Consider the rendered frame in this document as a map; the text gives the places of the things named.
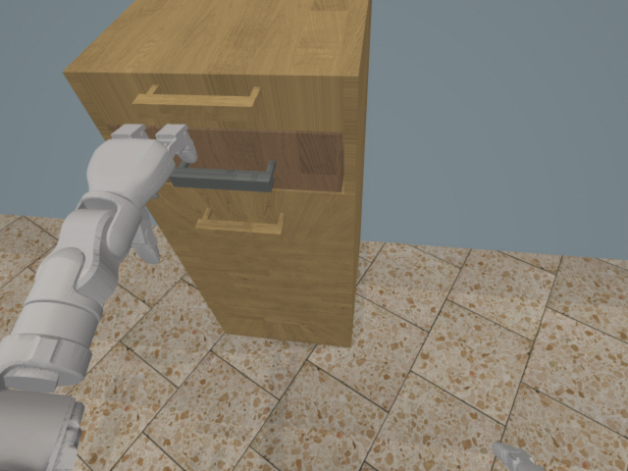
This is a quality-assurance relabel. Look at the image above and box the cabinet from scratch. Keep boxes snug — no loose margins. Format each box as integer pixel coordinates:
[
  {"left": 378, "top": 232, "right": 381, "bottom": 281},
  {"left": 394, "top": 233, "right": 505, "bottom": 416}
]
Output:
[{"left": 62, "top": 0, "right": 372, "bottom": 348}]

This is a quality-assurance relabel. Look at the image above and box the handle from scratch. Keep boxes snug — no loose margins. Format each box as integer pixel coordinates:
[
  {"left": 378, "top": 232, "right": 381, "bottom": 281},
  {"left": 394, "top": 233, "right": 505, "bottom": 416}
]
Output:
[
  {"left": 132, "top": 94, "right": 259, "bottom": 122},
  {"left": 195, "top": 219, "right": 285, "bottom": 242},
  {"left": 169, "top": 160, "right": 276, "bottom": 192}
]

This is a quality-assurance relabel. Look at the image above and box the robot left upper arm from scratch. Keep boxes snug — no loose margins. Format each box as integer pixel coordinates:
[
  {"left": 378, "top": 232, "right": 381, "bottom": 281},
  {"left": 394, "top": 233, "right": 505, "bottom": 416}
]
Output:
[{"left": 0, "top": 389, "right": 84, "bottom": 471}]

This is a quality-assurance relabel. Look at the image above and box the drawer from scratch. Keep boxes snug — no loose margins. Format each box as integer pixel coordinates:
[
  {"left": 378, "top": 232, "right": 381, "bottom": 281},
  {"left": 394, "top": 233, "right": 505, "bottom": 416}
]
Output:
[{"left": 110, "top": 125, "right": 344, "bottom": 192}]

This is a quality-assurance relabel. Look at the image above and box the robot left forearm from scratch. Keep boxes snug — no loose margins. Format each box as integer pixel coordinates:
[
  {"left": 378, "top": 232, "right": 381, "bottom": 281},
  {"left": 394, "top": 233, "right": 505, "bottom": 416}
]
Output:
[{"left": 0, "top": 190, "right": 142, "bottom": 393}]

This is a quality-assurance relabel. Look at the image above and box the left robot hand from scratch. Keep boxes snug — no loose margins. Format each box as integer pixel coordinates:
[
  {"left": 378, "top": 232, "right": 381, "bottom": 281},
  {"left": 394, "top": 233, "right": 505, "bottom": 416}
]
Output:
[{"left": 86, "top": 124, "right": 197, "bottom": 264}]

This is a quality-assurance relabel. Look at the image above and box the right robot hand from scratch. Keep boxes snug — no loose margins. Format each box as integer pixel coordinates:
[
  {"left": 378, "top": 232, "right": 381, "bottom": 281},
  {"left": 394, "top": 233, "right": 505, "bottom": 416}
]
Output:
[{"left": 493, "top": 442, "right": 546, "bottom": 471}]

